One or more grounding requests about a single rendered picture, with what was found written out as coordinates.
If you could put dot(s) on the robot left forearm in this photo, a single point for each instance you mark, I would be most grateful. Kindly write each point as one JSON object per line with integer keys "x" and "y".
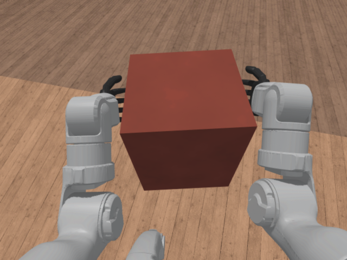
{"x": 89, "y": 122}

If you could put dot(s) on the robot right hand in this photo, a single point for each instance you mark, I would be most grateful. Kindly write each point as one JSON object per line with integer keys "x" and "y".
{"x": 261, "y": 78}

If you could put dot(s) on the robot right forearm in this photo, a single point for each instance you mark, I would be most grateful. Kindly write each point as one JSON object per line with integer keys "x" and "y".
{"x": 286, "y": 110}

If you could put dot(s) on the right robot upper arm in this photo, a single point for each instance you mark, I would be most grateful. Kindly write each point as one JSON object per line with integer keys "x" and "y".
{"x": 287, "y": 211}

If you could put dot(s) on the left robot upper arm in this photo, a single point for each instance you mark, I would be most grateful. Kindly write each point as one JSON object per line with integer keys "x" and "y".
{"x": 88, "y": 221}

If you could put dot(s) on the robot left hand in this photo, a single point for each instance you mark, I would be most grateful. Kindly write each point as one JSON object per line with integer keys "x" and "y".
{"x": 109, "y": 84}

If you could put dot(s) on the carton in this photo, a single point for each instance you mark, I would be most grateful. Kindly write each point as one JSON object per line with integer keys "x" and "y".
{"x": 186, "y": 120}

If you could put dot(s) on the left robot thigh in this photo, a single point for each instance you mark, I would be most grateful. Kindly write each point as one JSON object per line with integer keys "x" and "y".
{"x": 150, "y": 245}

